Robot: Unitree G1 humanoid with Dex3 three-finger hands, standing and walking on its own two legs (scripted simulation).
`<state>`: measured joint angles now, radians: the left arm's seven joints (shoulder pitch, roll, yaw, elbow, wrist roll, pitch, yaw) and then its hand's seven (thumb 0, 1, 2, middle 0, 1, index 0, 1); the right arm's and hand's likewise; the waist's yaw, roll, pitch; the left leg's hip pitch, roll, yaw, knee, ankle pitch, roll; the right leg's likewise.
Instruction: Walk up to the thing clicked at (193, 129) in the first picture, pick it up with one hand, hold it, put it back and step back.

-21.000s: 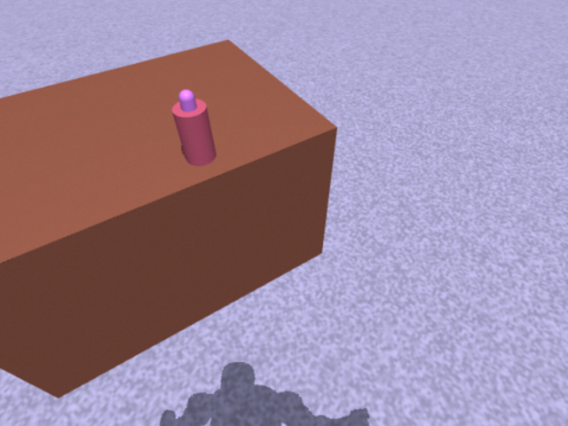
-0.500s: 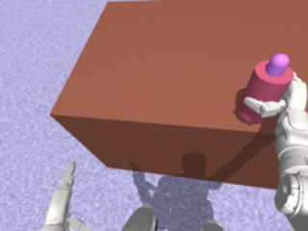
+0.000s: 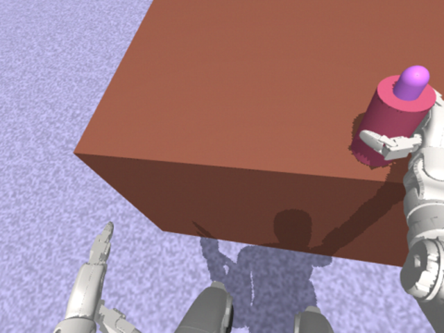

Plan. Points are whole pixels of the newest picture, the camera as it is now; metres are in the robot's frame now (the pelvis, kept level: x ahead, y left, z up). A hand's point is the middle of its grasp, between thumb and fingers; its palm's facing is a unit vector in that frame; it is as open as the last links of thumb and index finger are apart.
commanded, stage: loosen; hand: right
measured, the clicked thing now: (392, 115) +0.50 -0.19 +0.06
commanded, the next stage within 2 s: open in 0.08 s
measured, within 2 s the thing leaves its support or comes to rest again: neither
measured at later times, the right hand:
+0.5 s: hand (403, 111) +0.51 -0.20 +0.06, palm faces +0.20 +0.98 +0.00, open 13.8 cm
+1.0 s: hand out of the picture +0.52 -0.27 +0.15, palm faces +0.30 +0.95 -0.03, open 17.4 cm
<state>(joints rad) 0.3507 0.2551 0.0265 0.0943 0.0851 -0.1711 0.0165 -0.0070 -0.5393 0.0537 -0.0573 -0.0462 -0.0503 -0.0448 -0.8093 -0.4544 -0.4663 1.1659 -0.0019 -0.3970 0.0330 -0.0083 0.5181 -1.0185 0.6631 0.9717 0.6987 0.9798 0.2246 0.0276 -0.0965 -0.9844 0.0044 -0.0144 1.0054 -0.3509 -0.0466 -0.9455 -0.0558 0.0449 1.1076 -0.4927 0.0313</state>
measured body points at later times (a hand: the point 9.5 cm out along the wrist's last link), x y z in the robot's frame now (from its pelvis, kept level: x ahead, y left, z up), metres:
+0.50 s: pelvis +0.00 +0.01 -0.01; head +0.11 -0.02 +0.43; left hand +0.17 +0.27 +0.00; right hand +0.49 -0.26 +0.07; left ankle +0.07 +0.15 -0.66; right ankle +0.02 -0.13 -0.66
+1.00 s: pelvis +0.01 +0.01 +0.01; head +0.11 -0.02 +0.45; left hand +0.15 +0.27 -0.01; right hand +0.49 -0.32 +0.15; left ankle +0.07 +0.15 -0.66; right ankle +0.02 -0.13 -0.66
